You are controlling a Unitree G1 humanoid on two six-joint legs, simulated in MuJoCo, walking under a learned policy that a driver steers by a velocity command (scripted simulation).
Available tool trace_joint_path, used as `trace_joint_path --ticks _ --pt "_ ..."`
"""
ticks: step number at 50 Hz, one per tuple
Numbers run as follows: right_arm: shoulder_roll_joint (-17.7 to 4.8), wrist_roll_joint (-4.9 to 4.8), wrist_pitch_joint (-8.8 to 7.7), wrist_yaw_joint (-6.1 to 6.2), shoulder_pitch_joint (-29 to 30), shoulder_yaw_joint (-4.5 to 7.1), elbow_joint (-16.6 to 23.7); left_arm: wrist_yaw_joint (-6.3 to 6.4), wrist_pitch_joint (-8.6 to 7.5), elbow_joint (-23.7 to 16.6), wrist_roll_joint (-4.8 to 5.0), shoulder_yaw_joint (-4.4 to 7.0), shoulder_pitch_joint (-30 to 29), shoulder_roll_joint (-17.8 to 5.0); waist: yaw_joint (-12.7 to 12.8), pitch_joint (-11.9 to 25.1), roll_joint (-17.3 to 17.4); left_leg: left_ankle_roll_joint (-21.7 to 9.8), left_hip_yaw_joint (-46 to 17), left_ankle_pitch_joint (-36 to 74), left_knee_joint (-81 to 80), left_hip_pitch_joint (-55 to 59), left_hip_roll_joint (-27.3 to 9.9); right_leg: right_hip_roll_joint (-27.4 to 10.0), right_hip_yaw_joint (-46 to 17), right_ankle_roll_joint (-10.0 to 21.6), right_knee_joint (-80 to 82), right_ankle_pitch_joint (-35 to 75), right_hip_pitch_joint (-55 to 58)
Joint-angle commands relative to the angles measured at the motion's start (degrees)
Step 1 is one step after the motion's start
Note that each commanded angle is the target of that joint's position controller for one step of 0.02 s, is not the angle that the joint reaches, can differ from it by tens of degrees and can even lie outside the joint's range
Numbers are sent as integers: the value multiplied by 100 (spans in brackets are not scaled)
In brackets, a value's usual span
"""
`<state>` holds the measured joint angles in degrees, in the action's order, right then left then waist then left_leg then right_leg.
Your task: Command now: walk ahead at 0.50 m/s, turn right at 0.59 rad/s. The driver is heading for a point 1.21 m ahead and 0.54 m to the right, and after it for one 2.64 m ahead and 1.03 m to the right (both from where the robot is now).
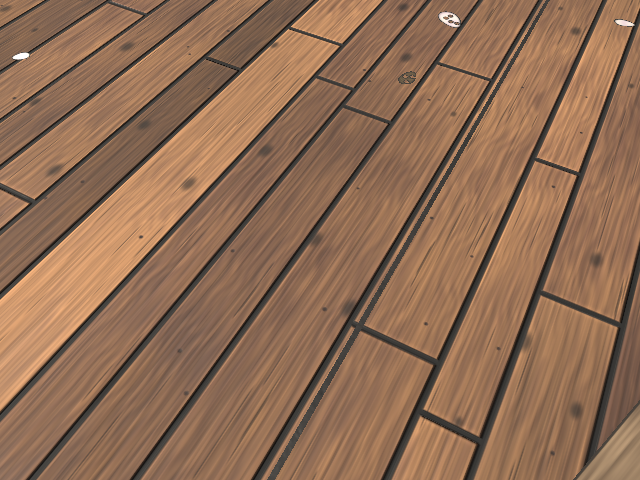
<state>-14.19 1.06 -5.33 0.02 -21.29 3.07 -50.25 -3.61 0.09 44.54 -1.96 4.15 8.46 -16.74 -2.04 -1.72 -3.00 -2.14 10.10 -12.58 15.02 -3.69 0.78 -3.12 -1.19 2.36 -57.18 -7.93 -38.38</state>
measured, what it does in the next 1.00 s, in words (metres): walks ahead, turning right: right foot, then left foot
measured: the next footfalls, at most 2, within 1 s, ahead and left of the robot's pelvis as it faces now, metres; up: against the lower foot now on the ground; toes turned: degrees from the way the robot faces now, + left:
right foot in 0.22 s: +0.26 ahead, -0.12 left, +0.00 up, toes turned -12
left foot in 0.76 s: +0.62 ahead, -0.06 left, +0.00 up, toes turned -29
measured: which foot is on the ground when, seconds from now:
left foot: down 0.00-0.22, up 0.24-0.74, down 0.76-1.00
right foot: up 0.00-0.20, down 0.22-0.78, up 0.80-1.00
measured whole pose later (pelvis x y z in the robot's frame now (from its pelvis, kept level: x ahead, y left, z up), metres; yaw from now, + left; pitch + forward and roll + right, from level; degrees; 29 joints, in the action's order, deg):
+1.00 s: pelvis +0.53 -0.13 +0.00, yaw -36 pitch +1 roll +1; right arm -15.2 1.1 -4.3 -0.1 -17.7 2.5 -44.3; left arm -2.9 0.0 42.9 -2.0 3.6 13.1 -18.5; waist -0.8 -2.0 -3.3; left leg -2.3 7.6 -11.8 20.2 -9.0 0.5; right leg -0.4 -2.4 2.9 -63.8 -15.1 -33.0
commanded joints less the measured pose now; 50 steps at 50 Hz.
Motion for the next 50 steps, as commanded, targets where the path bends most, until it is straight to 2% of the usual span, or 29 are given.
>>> trace_joint_path --ticks 1,5,7,9,10,11,12,13,14,15,16,17,19,22,26,32,34,35,36,37,38,39,40,41,42,43,45,48,50 --pt "-639 -4 -89 2 146 114 320 -95 -69 -507 14 -97 -478 10 82 -159 785 -552 -403 1995 -647 -69 -1411 -79 199 -4 872 666 6" --pt "-835 -7 -24 55 -198 164 168 -148 -79 -777 -23 -143 -1078 -17 -82 -321 782 -463 -63 2432 -493 423 -1606 3 608 213 1811 413 287" --pt "-939 2 59 87 -308 181 92 -118 -72 -832 -60 -121 -1101 -79 -50 -259 829 -394 149 3550 -37 763 -1668 223 813 396 2095 -113 566" --pt "-1126 7 160 118 -357 214 43 -48 -86 -727 -93 -49 -596 -206 198 134 955 -342 346 5246 1095 968 -1693 652 1004 648 2277 -727 1325" --pt "-1173 -16 216 122 -320 213 65 7 -136 -525 -116 27 115 -320 510 559 871 -291 447 5296 2151 741 -1652 874 993 812 2591 -706 2208" --pt "-1130 -8 235 114 -234 191 186 98 -174 -207 -170 166 1130 -607 965 1148 518 -110 515 4129 3645 -218 -1529 646 442 1051 2904 -708 3698" --pt "-489 -60 200 9 -390 46 616 189 -163 -231 -149 333 1322 -1274 740 1764 -790 211 487 -300 5617 -2601 -817 -1140 -2243 1661 3108 -1242 5554" --pt "-797 6 163 -28 95 122 866 236 -105 -383 40 376 1467 -1464 869 2080 -560 348 -624 -1968 6629 -3649 -113 -1775 -4301 2066 3896 -485 5845" --pt "-825 3 134 -51 683 123 1012 285 -71 -235 94 350 1368 -1324 864 1268 5 284 -1070 -1321 6575 -4157 -460 -1511 -3200 1894 3927 224 5418" --pt "-705 -35 75 -53 633 60 991 319 -94 -178 141 274 1119 -1029 609 661 155 255 -1051 -855 6050 -3964 -664 -1302 -2496 1711 3975 916 4586" --pt "-694 5 92 -45 521 65 898 336 -130 -199 146 212 840 -815 334 360 326 268 -1081 -726 5546 -3577 -816 -951 -2001 1466 4073 1367 3941" --pt "-691 110 187 -46 359 63 864 352 -164 -225 187 161 625 -677 105 267 245 332 -1109 -706 5288 -3187 -873 -684 -1685 1364 4172 1631 3446" --pt "-656 193 372 -88 195 67 828 320 -270 -257 210 119 592 -595 -29 393 142 441 -1058 -656 5047 -2833 -847 -472 -1465 1378 4295 1900 3084" --pt "-558 170 459 -120 647 49 987 296 -332 -158 187 167 925 -757 76 209 134 548 -993 -121 4485 -3112 -801 -324 -1455 1358 4549 1416 2869" --pt "-580 152 451 -116 1584 38 1281 300 -340 -34 192 171 1455 -764 415 -51 19 592 -1071 656 3506 -3717 -714 -313 -1696 1248 4629 1093 3274" --pt "-581 80 331 -178 2521 -42 1659 383 -339 57 134 192 1956 -867 734 -117 -65 459 -1082 979 2325 -3618 -342 -387 -1941 1138 4128 1945 3909" --pt "-669 57 285 -164 2417 -32 1697 429 -333 23 119 210 1851 -950 615 -102 -144 345 -1147 835 1933 -3091 -235 -447 -2096 975 3919 2188 3894" --pt "-730 47 264 -140 2146 -13 1640 440 -333 -16 115 219 1683 -1001 455 -67 -192 267 -1138 661 1727 -2555 -153 -435 -2117 848 3776 2365 3720" --pt "-835 38 240 -88 1692 32 1511 428 -344 -61 107 227 1492 -1057 232 82 -211 174 -1071 402 1596 -1781 2 -351 -2092 712 3420 2884 3484" --pt "-962 43 191 -17 974 99 1297 388 -366 -73 133 223 1371 -1075 -121 434 -21 68 -977 419 1287 -789 102 -81 -1928 574 2592 3241 3295" --pt "-1246 128 118 70 164 184 1179 328 -407 -128 185 162 1359 -863 -480 1055 376 -151 -1593 3 1093 533 -568 318 -1618 426 1236 2483 2688" --pt "-1755 275 125 150 -391 287 1224 330 -429 -348 337 25 1656 -283 -478 1852 1442 -530 -3725 -1166 705 1976 -2163 1042 -928 230 -543 -495 1263" --pt "-1771 184 204 108 -28 308 1229 344 -390 -405 191 30 1990 -509 -34 1923 2073 -895 -5585 -1349 74 1777 -2691 1103 -709 227 -1305 -2310 421" --pt "-1193 120 245 83 432 198 1315 363 -294 -210 62 63 1803 -694 112 1025 1093 -873 -4931 -1824 50 946 -2508 644 -698 241 -1609 -1824 220" --pt "-800 79 241 58 678 99 1306 296 -257 -193 33 52 1443 -663 102 445 533 -790 -3978 -1503 -60 241 -2175 453 -583 205 -1409 -1405 324" --pt "-669 92 229 53 790 53 1264 242 -219 -210 37 40 1309 -556 183 212 594 -644 -3232 -889 -208 -156 -1885 293 -508 166 -1142 -1213 463" --pt "-677 55 133 49 648 46 1086 142 -95 -215 -23 21 1245 -476 247 66 906 -578 -2326 256 -352 -509 -1612 153 -379 92 -993 -1073 641" --pt "-742 -22 -21 -22 423 84 920 46 -21 -397 -11 -11 848 -385 254 78 878 -672 -1680 1313 -493 -346 -1648 76 -324 54 -887 -688 271" --pt "-749 -27 -34 -27 309 94 828 5 -17 -540 -20 -35 464 -338 206 11 822 -690 -1282 1617 -565 -183 -1631 13 -271 4 -656 -339 -87"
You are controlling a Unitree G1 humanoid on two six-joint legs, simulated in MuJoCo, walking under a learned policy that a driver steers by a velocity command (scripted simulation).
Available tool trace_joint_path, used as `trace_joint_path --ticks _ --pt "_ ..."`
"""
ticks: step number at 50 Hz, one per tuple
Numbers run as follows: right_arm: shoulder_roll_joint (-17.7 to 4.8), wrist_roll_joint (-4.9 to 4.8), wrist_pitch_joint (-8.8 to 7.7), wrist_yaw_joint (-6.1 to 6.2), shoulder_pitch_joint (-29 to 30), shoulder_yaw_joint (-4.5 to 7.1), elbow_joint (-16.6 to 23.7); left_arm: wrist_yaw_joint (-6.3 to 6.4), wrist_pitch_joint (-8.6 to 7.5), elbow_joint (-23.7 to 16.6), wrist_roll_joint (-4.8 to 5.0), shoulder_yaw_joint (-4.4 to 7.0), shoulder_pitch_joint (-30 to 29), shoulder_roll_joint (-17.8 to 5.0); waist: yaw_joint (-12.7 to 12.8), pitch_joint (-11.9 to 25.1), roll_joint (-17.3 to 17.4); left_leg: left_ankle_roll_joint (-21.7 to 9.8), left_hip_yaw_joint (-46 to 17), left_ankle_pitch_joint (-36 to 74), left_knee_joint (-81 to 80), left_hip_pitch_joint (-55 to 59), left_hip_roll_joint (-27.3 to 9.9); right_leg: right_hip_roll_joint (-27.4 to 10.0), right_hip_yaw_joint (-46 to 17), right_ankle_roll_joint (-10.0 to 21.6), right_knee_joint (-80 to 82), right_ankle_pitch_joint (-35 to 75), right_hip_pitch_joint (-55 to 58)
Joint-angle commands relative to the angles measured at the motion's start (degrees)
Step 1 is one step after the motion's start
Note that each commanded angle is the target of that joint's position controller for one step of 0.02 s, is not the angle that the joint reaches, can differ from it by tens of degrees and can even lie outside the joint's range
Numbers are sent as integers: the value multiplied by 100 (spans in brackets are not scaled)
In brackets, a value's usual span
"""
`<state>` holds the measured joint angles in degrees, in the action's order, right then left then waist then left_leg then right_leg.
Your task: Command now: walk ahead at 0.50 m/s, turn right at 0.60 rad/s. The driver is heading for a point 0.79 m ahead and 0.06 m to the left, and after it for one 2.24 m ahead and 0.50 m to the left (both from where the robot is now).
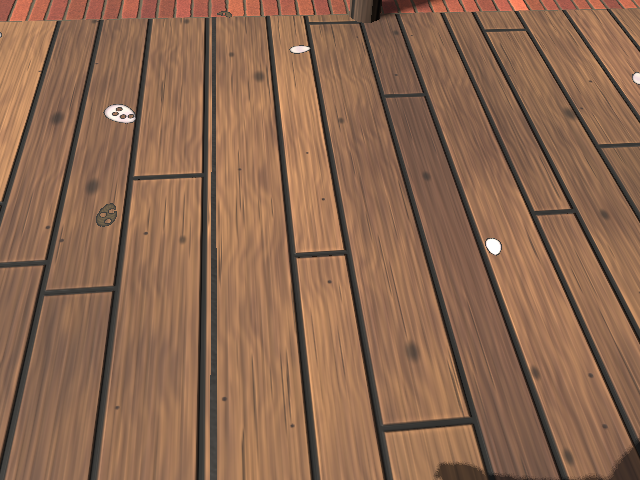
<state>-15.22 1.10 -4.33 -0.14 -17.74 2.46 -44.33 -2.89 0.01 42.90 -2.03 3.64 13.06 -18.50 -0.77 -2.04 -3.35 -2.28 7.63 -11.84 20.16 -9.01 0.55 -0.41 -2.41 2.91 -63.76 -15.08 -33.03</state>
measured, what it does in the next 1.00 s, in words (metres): walks ahead: right foot, then left foot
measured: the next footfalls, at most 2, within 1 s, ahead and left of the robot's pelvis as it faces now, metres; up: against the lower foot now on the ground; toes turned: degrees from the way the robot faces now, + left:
right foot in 0.28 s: +0.29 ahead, -0.13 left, +0.00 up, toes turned -11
left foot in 0.84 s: +0.61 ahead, +0.00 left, +0.00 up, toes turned +5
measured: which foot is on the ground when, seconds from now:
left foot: down 0.00-0.30, up 0.32-0.82, down 0.84-1.00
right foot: up 0.00-0.26, down 0.28-0.86, up 0.88-1.00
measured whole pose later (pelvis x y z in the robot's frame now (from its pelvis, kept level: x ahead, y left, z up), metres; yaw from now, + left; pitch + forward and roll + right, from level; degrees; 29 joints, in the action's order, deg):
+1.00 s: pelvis +0.55 -0.05 -0.01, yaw +7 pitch +0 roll +0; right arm -16.6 0.2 -1.2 -0.9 -15.6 3.9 -47.3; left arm -0.2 -4.1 46.3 -2.3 0.9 12.7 -14.1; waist 0.1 -2.9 -0.7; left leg -7.5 1.2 -10.8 26.1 -15.7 7.4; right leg -3.6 -1.2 0.1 -69.0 -19.1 -26.7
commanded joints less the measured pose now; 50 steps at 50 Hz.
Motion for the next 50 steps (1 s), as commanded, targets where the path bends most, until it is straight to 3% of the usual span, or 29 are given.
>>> trace_joint_path --ticks 1,6,10,12,13,14,15,16,17,18,19,20,21,23,25,28,33,35,37,40,41,42,43,44,45,46,47,48,50 --pt "-643 -27 -125 -11 -109 156 188 -84 -13 -445 -9 1 -193 -134 47 -3 841 -666 -834 1671 -1096 404 -1568 -270 -94 -80 212 552 -734" --pt "-737 -24 -102 2 -331 179 3 -212 -64 -771 11 -133 -1184 92 -163 -202 846 -497 1 1932 -1085 491 -1419 -271 443 -19 1899 1392 -369" --pt "-891 -17 -6 37 -736 193 -275 -179 -77 -878 -65 -152 -1470 65 -226 -293 842 -450 166 2858 -800 1008 -1619 -31 725 253 2765 704 97" --pt "-1043 -3 69 56 -803 197 -391 -94 -114 -750 -111 -103 -1078 -23 -7 2 944 -411 324 4690 64 1259 -1672 336 882 478 3022 144 823" --pt "-1067 -14 110 62 -787 177 -417 -45 -169 -531 -139 -48 -416 -101 311 391 884 -357 458 5075 945 1175 -1610 539 890 618 3359 190 1649" --pt "-987 -40 123 66 -738 130 -367 24 -225 -209 -195 41 505 -270 720 941 675 -251 583 4354 2134 493 -1450 449 633 762 3632 413 3029" --pt "-482 -170 88 -7 -867 -16 -11 132 -232 -130 -276 197 1179 -866 864 1856 -353 6 647 1722 4112 -1408 -1012 -1213 -1564 1267 3748 -283 5014" --pt "-583 -125 110 -31 -839 47 136 184 -172 -140 -1 283 1203 -1200 687 2348 -825 169 34 -1877 5658 -2556 -104 -2334 -3890 1752 4496 716 5406" --pt "-863 -59 141 -16 -262 131 205 236 -154 -93 112 273 1026 -1074 741 1716 -75 116 -679 -1451 5826 -3021 -370 -2068 -2932 1665 4414 1614 5002" --pt "-636 -118 84 -39 -63 52 241 270 -202 1 119 190 769 -760 550 987 -6 59 -768 -1119 5498 -3049 -554 -1800 -2090 1529 4476 2207 4241" --pt "-560 -103 79 -58 -154 35 146 276 -245 67 111 102 560 -472 286 557 157 39 -796 -942 4915 -2769 -733 -1479 -1547 1228 4663 2403 3563" --pt "-533 -20 159 -79 -322 40 47 278 -293 104 120 33 363 -282 64 359 109 68 -828 -852 4584 -2438 -800 -1273 -1165 1032 4858 2402 3071" --pt "-480 34 256 -114 -593 32 -120 273 -337 91 100 -13 206 -164 -75 335 51 101 -846 -739 4451 -2095 -777 -1155 -874 930 5062 2268 2729" --pt "-421 42 346 -191 -628 62 -189 264 -450 194 109 -7 307 -206 -118 291 4 126 -869 -458 4368 -2044 -661 -1098 -612 928 5378 2168 2529" --pt "-377 16 374 -225 -251 84 -119 260 -514 314 108 19 427 -279 -52 17 -8 153 -980 -1 4135 -2440 -655 -1086 -347 878 5694 1774 2473" --pt "-375 7 368 -217 312 113 11 265 -557 455 101 -9 623 -214 90 -248 49 181 -1114 611 3601 -3017 -570 -1063 10 770 5851 1773 2728" --pt "-225 53 305 -279 1077 23 231 327 -612 645 104 -53 808 -200 284 -398 45 87 -661 1344 2389 -3009 -456 -1060 663 591 5804 2531 3196" --pt "-184 75 283 -317 1427 -19 393 376 -589 788 95 -63 1040 -224 405 -470 68 -39 -406 1261 1948 -3021 -398 -1148 827 531 5635 3040 3584" --pt "-191 78 271 -336 1499 -29 491 419 -553 876 69 -62 1100 -309 369 -407 17 -228 -171 897 1601 -2805 -223 -1223 1007 427 5228 4063 3947" --pt "-378 102 277 -268 714 60 335 485 -475 886 14 -11 942 -582 -37 189 -230 -632 178 -25 1488 -1753 348 -1292 1263 316 3649 6642 4239" --pt "-522 130 243 -235 42 141 149 492 -426 855 3 9 895 -655 -327 580 -203 -792 104 -147 1239 -958 500 -1277 1313 302 2603 6478 4006" --pt "-816 206 209 -176 -870 278 -100 484 -419 735 41 4 731 -667 -815 1059 85 -1085 -510 -76 826 447 199 -1108 1387 193 1105 5157 3032" --pt "-1611 211 243 -80 -1130 513 -86 377 -486 386 154 -128 1008 -75 -599 1685 1404 -1951 -3189 118 753 2343 -1538 -177 1418 -106 -1218 990 708" --pt "-1624 -42 288 -110 -963 526 -50 321 -545 236 78 -73 653 -294 -587 2029 1154 -2399 -5189 633 -82 2780 -2047 471 211 -149 -2188 -1410 -514" --pt "-1479 -111 314 -77 -640 504 -66 287 -601 91 60 -96 216 -280 -486 1189 678 -2172 -4240 580 -204 2150 -1891 -4 -193 -113 -2041 -849 -979" --pt "-1117 -104 322 -57 -362 413 -56 277 -655 53 93 -126 158 -258 -286 570 324 -1906 -3615 875 -359 1298 -1710 -244 -92 -129 -1499 -430 -844" --pt "-884 -94 311 -46 -119 345 -43 283 -621 88 64 -117 182 -233 -45 187 114 -1645 -3116 1291 -481 615 -1392 -405 -54 -179 -991 -347 -548" --pt "-744 -124 288 -27 50 296 -30 285 -505 76 -26 -129 275 -206 146 69 184 -1514 -2723 1614 -597 107 -1120 -488 -40 -287 -653 -340 -190" --pt "-762 -120 183 -46 47 285 -15 245 -294 72 -103 -153 412 -98 260 199 381 -1472 -2345 2048 -680 -249 -842 -500 78 -439 -255 -290 153"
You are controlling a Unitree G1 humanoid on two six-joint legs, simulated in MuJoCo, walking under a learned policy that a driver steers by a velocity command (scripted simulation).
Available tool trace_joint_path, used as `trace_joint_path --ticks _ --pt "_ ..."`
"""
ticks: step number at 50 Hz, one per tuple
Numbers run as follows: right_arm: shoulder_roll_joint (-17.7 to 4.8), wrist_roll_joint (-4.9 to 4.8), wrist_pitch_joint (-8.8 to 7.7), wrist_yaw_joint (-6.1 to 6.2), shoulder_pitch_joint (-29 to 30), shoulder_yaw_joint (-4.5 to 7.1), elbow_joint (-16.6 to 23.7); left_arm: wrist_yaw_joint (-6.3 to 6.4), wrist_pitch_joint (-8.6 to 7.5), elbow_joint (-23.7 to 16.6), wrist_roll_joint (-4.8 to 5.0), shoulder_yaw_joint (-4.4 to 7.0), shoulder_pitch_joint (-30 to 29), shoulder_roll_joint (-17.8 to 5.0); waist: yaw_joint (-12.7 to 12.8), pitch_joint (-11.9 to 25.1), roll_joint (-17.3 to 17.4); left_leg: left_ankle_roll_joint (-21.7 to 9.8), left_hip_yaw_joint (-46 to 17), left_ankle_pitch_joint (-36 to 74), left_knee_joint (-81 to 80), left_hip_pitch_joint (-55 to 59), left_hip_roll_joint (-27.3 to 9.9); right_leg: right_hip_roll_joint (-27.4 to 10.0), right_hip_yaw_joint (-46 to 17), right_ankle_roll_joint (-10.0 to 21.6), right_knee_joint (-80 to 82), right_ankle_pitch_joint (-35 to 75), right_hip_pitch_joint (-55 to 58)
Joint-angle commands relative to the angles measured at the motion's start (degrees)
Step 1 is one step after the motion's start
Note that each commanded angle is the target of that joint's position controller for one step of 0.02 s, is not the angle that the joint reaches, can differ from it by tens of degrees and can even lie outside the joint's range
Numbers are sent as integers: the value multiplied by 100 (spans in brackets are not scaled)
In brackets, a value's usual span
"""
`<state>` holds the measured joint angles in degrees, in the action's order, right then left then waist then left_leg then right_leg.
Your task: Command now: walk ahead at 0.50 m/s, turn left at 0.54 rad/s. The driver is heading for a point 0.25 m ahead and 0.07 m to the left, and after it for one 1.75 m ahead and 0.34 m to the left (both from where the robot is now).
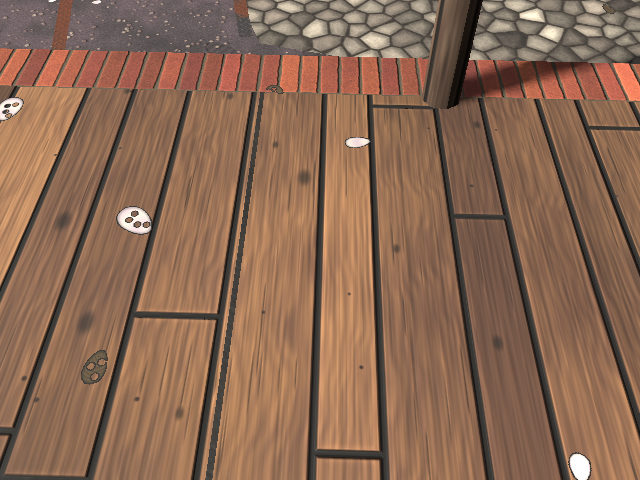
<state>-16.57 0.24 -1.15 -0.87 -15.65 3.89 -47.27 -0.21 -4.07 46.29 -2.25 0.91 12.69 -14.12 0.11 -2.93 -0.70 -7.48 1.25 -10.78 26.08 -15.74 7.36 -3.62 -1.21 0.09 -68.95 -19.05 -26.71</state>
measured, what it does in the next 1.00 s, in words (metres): walks ahead, turning left: right foot, then left foot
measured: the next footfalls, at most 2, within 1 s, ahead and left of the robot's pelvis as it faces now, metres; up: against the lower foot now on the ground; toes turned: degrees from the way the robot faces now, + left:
right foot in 0.34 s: +0.37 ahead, -0.12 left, +0.00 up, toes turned +14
left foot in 0.84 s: +0.53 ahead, +0.19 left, +0.00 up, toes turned +31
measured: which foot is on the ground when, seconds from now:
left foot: down 0.00-0.34, up 0.36-0.82, down 0.84-1.00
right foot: up 0.00-0.32, down 0.34-0.86, up 0.88-1.00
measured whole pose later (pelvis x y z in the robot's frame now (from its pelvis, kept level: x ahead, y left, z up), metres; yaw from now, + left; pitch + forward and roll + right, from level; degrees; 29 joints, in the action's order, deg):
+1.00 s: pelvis +0.50 +0.10 +0.00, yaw +30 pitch +1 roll +0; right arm -14.5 1.3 -2.2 -0.7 -12.0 2.1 -44.6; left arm -0.8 -2.6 48.5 -1.1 1.7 18.2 -14.4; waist 1.9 -3.0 -1.0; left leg -5.4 3.2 -11.2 27.1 -16.7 4.0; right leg -4.4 2.2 1.5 -65.9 -20.6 -22.4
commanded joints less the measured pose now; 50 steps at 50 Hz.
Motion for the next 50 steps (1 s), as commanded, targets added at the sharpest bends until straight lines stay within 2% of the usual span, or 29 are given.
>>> trace_joint_path --ticks 1,3,6,11,12,14,15,16,17,18,19,20,21,23,25,28,34,38,40,41,42,43,44,45,46,47,48,49,50 --pt "-716 -35 -175 20 -224 167 256 -37 167 -315 -77 110 397 -490 187 304 170 -945 -1591 2026 -1310 342 -1429 -179 21 -220 497 229 -490" --pt "-827 -28 -197 28 -377 201 241 -59 197 -484 -59 99 -4 -466 87 207 264 -872 -1545 1869 -1413 298 -1310 -198 107 -329 1060 639 -699" --pt "-822 -37 -168 34 -658 217 215 -80 186 -725 -26 73 -745 -451 -208 95 421 -667 -1597 1607 -1371 534 -1175 -138 119 -405 2086 1354 -928" --pt "-920 43 -132 79 -1020 260 225 -111 87 -1008 54 31 -1490 -513 -541 162 496 -545 -1934 2080 -910 1188 -1312 148 84 -326 3173 1673 -836" --pt "-953 63 -133 96 -987 269 258 -106 61 -1044 63 38 -1495 -564 -510 176 521 -489 -2053 2167 -788 1242 -1373 194 32 -274 3356 1573 -670" --pt "-1040 89 -145 130 -683 289 375 -80 11 -967 81 93 -1063 -739 -225 238 584 -285 -2267 2242 -503 1059 -1447 303 -53 -129 3766 1217 149" --pt "-1090 94 -164 121 -516 296 426 -40 -21 -831 85 146 -582 -854 14 393 571 -179 -2305 2544 -114 892 -1374 434 -8 -38 3921 988 845" --pt "-1035 53 -200 83 -430 272 432 22 -93 -641 46 217 129 -1001 399 731 279 -35 -2082 2583 812 645 -1038 374 -53 105 4313 1043 1835" --pt "-638 -18 -255 31 -477 151 571 122 -145 -591 -81 323 995 -1423 719 1541 -410 136 -1571 1546 2373 95 -628 -788 -1210 395 4594 -115 3079" --pt "-167 -147 -250 36 -1047 46 777 162 -65 -640 -155 436 1044 -1942 358 1969 -1673 300 -859 -2078 3781 -1640 247 -2194 -3775 964 5268 -753 4209" --pt "-626 43 -159 81 -1141 81 634 135 15 -623 -44 428 778 -1623 174 1663 -1195 240 -810 -2015 4458 -2223 -257 -2219 -4405 1175 5369 -1416 3780" --pt "-745 99 -112 52 -769 111 565 112 31 -717 2 299 430 -1045 175 949 -406 254 -790 -1435 4536 -2242 -535 -1932 -3474 1056 5414 -1377 3076" --pt "-655 103 -99 -9 -489 91 594 89 22 -689 17 227 211 -766 130 515 -162 316 -716 -1046 4295 -2115 -714 -1593 -2540 928 5521 -571 2512" --pt "-554 187 9 -119 -388 85 608 104 -37 -562 36 191 241 -654 26 286 -589 439 -607 -809 4020 -1874 -931 -1157 -1390 721 5682 679 2059" --pt "-464 187 100 -183 -324 61 658 61 -144 -443 98 216 415 -687 -16 334 -614 499 -526 -629 4027 -1863 -946 -1108 -888 764 5743 1587 2032" --pt "-380 191 147 -252 174 27 860 25 -208 -329 130 267 543 -755 -3 233 -509 594 -471 -193 3830 -2331 -1050 -1168 -338 876 5948 2022 2168" --pt "-152 164 108 -369 1247 -108 1210 13 -175 -127 116 317 739 -819 191 -60 -462 586 -37 863 2095 -2219 -1109 -1004 703 760 6017 2328 2258" --pt "-143 220 78 -366 1641 -149 1344 35 -96 125 105 344 1128 -952 304 -194 -444 306 306 364 1144 -1720 -908 -1176 904 691 5824 2921 2612" --pt "-201 266 46 -295 1460 -121 1286 50 -22 253 100 357 1222 -1086 181 -59 -494 89 470 -174 852 -1215 -626 -1235 1050 651 5217 4450 2896" --pt "-258 289 5 -252 1028 -80 1149 55 18 303 99 359 1235 -1158 -32 213 -495 -36 519 -315 650 -655 -418 -1216 1155 621 4521 5287 2973" --pt "-335 334 -64 -194 138 -17 831 62 57 311 129 328 1204 -1128 -444 713 -293 -170 544 -29 200 500 -216 -1049 1378 519 3415 5345 2681" --pt "-689 413 -106 -108 -806 104 574 61 48 158 140 249 1188 -931 -818 1400 113 -389 -433 -396 145 2061 -1002 -883 1395 410 1929 3738 1576" --pt "-1384 340 -105 -24 -910 248 579 -54 31 -178 196 99 1548 -261 -490 2039 1637 -1089 -3438 -331 -297 3650 -2861 121 1320 105 -86 -1005 -671" --pt "-1383 113 -65 24 -1058 283 623 -9 67 -162 125 265 1020 -879 -792 2193 827 -1214 -4085 362 -706 3498 -2997 267 247 137 -779 -1099 -1110" --pt "-1173 83 -71 73 -698 231 514 -22 38 -271 200 268 623 -827 -592 1371 575 -1091 -2970 1053 -663 2920 -2751 -8 52 204 -787 -540 -1404" --pt "-813 85 -111 76 -461 128 456 -34 -19 -247 216 203 541 -671 -390 811 375 -898 -2325 1670 -789 2114 -2463 -167 54 230 -340 -199 -1220" --pt "-592 78 -150 74 -234 56 429 -49 10 -159 161 205 609 -624 -163 561 301 -683 -1873 1847 -953 1615 -2185 -292 44 216 66 -59 -930" --pt "-421 53 -182 66 -54 -7 414 -66 101 -56 76 198 836 -598 43 479 399 -568 -1540 1932 -1140 1182 -1991 -333 41 168 308 11 -543" --pt "-349 51 -231 48 -33 -38 388 -89 187 25 36 204 957 -557 119 493 438 -546 -1379 1994 -1274 969 -1919 -305 67 137 434 52 -302"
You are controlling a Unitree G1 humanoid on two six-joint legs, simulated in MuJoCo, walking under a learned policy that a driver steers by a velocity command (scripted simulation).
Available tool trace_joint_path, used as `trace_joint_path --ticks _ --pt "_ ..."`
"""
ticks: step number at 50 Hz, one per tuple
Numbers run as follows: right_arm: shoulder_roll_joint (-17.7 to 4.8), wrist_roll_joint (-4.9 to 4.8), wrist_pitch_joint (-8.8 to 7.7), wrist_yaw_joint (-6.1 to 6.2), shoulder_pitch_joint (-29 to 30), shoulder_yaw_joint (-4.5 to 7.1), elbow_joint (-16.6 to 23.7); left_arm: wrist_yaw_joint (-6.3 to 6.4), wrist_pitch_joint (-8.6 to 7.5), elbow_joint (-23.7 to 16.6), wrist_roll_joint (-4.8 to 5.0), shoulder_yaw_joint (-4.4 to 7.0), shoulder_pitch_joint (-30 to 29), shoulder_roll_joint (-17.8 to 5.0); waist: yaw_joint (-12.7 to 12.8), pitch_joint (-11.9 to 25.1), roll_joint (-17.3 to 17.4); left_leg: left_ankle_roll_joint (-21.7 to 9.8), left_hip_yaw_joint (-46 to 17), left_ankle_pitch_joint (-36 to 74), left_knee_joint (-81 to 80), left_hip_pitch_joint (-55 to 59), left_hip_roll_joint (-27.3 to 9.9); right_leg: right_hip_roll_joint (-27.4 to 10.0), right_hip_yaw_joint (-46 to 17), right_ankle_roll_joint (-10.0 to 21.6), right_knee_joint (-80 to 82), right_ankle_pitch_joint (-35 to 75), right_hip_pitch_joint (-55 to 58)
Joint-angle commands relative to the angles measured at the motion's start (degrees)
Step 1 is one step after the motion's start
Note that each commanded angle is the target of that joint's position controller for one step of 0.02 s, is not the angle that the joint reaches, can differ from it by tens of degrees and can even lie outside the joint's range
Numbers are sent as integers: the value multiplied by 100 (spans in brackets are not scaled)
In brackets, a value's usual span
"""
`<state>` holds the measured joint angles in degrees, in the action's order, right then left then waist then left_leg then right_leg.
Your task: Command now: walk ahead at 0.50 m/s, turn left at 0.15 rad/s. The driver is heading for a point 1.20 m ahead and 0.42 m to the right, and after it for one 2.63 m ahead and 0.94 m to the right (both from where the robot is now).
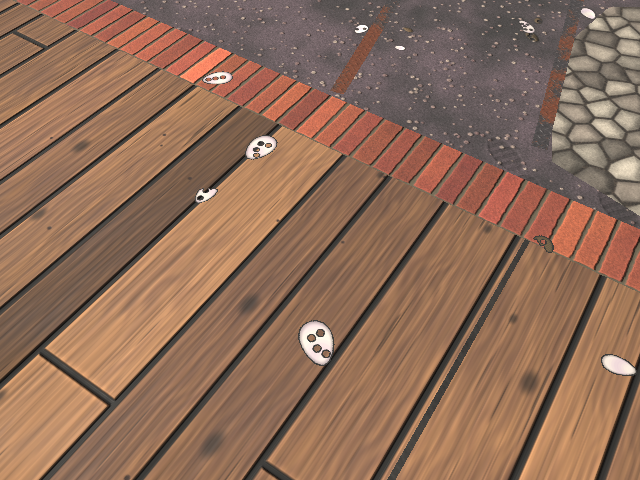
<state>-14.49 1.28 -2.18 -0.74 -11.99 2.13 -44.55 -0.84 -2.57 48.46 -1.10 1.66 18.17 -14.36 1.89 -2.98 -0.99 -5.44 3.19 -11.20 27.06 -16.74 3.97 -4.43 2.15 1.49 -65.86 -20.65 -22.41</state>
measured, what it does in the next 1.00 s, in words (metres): walks ahead, turning right: right foot, then left foot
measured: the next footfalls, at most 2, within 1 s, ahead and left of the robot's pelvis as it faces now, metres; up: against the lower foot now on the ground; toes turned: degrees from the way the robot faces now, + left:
right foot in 0.40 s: +0.38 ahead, -0.13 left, +0.00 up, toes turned -11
left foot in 0.92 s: +0.70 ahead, -0.04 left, +0.00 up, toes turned -27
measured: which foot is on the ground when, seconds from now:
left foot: down 0.00-0.40, up 0.42-0.90, down 0.92-1.00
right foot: up 0.00-0.38, down 0.40-0.92, up 0.94-1.00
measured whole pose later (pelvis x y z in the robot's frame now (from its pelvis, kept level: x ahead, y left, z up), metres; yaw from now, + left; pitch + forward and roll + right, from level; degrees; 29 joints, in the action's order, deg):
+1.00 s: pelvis +0.55 -0.08 -0.01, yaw -27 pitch +1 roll +0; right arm -15.4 2.5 -4.0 0.5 -5.3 0.8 -40.6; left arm -0.2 -1.9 48.5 -0.6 4.5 22.0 -17.6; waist 4.0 -1.9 -0.9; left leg -1.7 1.0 -9.8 31.9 -23.4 0.7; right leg 7.1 -7.8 5.0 -54.8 -26.9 -12.5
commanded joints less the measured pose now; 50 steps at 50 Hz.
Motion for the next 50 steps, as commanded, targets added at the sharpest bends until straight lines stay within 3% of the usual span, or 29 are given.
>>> trace_joint_path --ticks 1,4,7,11,15,18,19,20,21,22,23,24,25,26,27,28,31,34,37,41,43,45,46,47,48,49,50 --pt "-571 -67 -180 25 -478 140 53 -57 89 -175 -95 134 407 -491 -30 484 422 -787 -1490 2083 -1497 1009 -1526 -192 -215 -30 213 281 -710" --pt "-713 -102 -246 23 -709 184 -150 -118 139 -306 -115 132 -124 -384 -73 136 392 -829 -1270 1649 -1915 935 -1450 -270 -149 -135 743 883 -1180" --pt "-672 -65 -268 20 -894 173 -291 -139 134 -417 -62 120 -684 -360 -226 -82 377 -714 -897 1542 -2093 1181 -1419 -274 -188 -151 1409 1518 -1585" --pt "-655 -17 -322 57 -1169 153 -498 -173 95 -584 -13 79 -1318 -290 -426 -275 379 -545 -381 1853 -2162 1522 -1500 -20 -215 -9 2256 2079 -1610" --pt "-658 9 -314 150 -1337 123 -697 -217 59 -780 -64 55 -1753 -280 -517 -385 367 -384 -7 2620 -1907 2128 -1652 166 104 248 2922 1914 -1506" --pt "-864 40 -284 217 -1207 144 -765 -186 48 -741 -80 105 -1404 -361 -284 -50 560 -207 323 5152 -839 2485 -1694 626 526 576 3168 1140 -720" --pt "-952 61 -243 233 -1170 163 -776 -160 32 -618 -92 159 -929 -457 -75 263 614 -164 425 5872 -24 2530 -1682 852 624 715 3248 856 -200" --pt "-1015 45 -196 248 -1121 170 -756 -130 -10 -376 -132 242 -112 -583 283 716 547 -69 578 5649 1140 2192 -1597 1007 570 883 3632 980 819" --pt "-958 14 -210 253 -1036 133 -589 -62 -27 -146 -220 401 842 -999 697 1283 189 65 661 4073 2755 1007 -1433 289 -469 1233 3817 726 2317" --pt "-407 -85 -264 123 -1325 29 -259 1 18 -179 -182 603 936 -1698 362 1806 -1281 387 633 -755 5108 -1444 -161 -1407 -3601 2211 4193 924 3961" --pt "-768 20 -310 117 -806 108 -199 -38 58 -148 100 570 787 -1504 448 1931 -548 338 -594 -1581 5632 -2145 -131 -1465 -4400 2266 4711 1344 4034" --pt "-714 -28 -383 82 -482 77 -31 -10 77 -176 118 539 411 -1362 284 1116 -299 314 -712 -1069 5401 -2442 -489 -1337 -3460 2100 4777 1650 3345" --pt "-679 -31 -432 78 -387 51 -12 0 77 -180 90 464 188 -1036 122 658 143 334 -641 -767 4927 -2279 -695 -1119 -2943 1888 4905 2157 2644" --pt "-642 19 -383 80 -344 55 -8 24 64 -184 90 417 7 -875 -72 355 270 398 -630 -733 4538 -2031 -823 -851 -2535 1702 5007 2547 2065" --pt "-605 101 -269 73 -433 40 11 45 47 -178 115 368 -126 -734 -257 313 194 499 -632 -728 4236 -1697 -903 -611 -2199 1585 5134 2751 1642" --pt "-552 144 -158 55 -504 32 9 43 7 -185 122 357 -131 -742 -328 355 95 582 -599 -752 4013 -1498 -914 -506 -2044 1561 5199 2871 1440" --pt "-439 161 0 10 -274 0 140 38 -78 -149 119 417 34 -959 -339 286 -20 784 -405 -462 3320 -1541 -927 -251 -1795 1550 5404 2768 1088" --pt "-442 138 13 -3 515 -16 412 32 -65 -117 121 439 303 -987 -87 60 -133 915 -345 292 2340 -1861 -931 -96 -1819 1375 5519 2385 1122" --pt "-435 88 -14 -27 1071 -45 591 38 -46 -83 114 465 600 -1015 177 95 -226 918 -370 865 1571 -1923 -808 -57 -1912 1217 5351 2478 1502" --pt "-515 33 -96 -37 1551 -66 810 87 -19 -95 33 484 818 -1077 344 125 -281 823 -411 833 916 -1782 -583 -184 -2183 1130 4908 3073 1970" --pt "-647 19 -146 -24 1313 -33 803 130 -21 -188 6 508 620 -1165 147 159 -353 701 -513 543 512 -1198 -496 -261 -2389 965 4651 3185 1921" --pt "-846 14 -215 49 398 59 541 117 -49 -292 6 524 287 -1257 -317 450 -310 519 -428 188 88 195 -266 -89 -2417 742 3908 3650 1550" --pt "-1066 78 -297 121 -318 143 377 65 -96 -305 60 482 251 -1127 -678 876 74 334 -698 157 -238 1295 -585 309 -2109 590 2811 3433 1179" --pt "-1511 201 -318 225 -1264 241 360 42 -151 -488 109 342 325 -646 -971 1795 810 51 -2136 -1169 -453 2559 -2050 692 -1494 462 1165 1763 535" --pt "-1921 201 -210 228 -980 352 364 36 -122 -670 204 295 971 -427 -429 1990 2176 -559 -4748 -1683 -1297 3231 -3037 1411 -918 332 92 -1293 -1118" --pt "-1320 128 -143 197 -584 275 439 98 4 -398 16 336 827 -885 -324 1189 963 -553 -4473 -2363 -1257 2518 -2865 768 -944 372 -424 -831 -1558" --pt "-851 75 -141 170 -283 160 503 33 31 -405 -23 357 422 -923 -339 603 364 -424 -3500 -1946 -1318 1830 -2535 597 -887 345 -324 -273 -1455"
